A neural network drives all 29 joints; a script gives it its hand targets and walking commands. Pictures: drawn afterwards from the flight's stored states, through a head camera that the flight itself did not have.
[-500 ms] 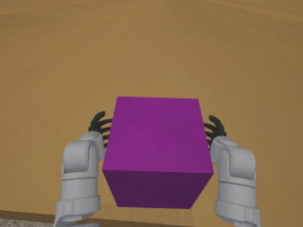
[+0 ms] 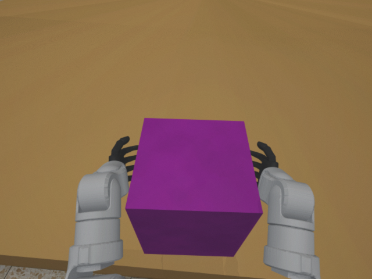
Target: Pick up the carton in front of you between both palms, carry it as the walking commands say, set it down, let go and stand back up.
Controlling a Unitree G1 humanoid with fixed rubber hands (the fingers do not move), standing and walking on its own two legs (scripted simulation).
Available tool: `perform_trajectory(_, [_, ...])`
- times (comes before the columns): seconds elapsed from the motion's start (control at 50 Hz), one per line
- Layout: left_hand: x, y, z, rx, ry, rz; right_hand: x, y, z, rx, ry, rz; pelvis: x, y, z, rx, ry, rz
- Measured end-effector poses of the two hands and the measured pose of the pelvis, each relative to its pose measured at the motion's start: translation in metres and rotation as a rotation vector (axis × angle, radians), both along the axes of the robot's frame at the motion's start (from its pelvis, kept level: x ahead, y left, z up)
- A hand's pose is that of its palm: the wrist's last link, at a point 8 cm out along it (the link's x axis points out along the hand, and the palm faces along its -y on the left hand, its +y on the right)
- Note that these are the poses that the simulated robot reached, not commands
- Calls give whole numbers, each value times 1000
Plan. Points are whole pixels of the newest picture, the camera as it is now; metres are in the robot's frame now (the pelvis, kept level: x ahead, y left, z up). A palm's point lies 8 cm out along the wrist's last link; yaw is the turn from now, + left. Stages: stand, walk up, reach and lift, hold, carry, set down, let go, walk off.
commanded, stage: carry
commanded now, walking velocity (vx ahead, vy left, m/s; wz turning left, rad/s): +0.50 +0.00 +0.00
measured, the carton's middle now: (191, 191) +0.32 +0.00 +0.05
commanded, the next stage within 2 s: none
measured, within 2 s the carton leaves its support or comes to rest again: neither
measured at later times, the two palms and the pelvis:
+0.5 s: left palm (115, 115) +0.47 +0.19 +0.15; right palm (241, 121) +0.46 -0.11 +0.15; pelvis +0.12 +0.04 +0.00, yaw +2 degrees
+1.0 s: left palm (151, 48) +0.75 +0.14 +0.20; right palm (242, 46) +0.80 -0.16 +0.20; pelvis +0.43 -0.08 +0.09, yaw +4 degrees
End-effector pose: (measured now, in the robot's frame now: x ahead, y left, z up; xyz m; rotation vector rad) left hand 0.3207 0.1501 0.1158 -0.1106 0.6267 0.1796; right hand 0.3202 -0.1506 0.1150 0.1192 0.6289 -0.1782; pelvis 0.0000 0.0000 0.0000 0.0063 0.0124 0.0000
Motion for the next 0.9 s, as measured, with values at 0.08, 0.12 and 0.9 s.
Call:
perform_trajectory(0.08, [3, 1, 5, -9, -18, 5, 4, 1, 6, 1, -18, 3, 6, 0, 0, -3, 1, 3])
perform_trajectory(0.12, [9, 4, 10, -14, -38, 11, 12, 4, 13, -2, -39, 8, 13, 1, 0, -6, 8, 3])
perform_trajectory(0.9, [375, -5, 30, -3, -31, 188, 429, -1, 31, 35, -27, 150, 377, -61, 36, -31, 34, 57])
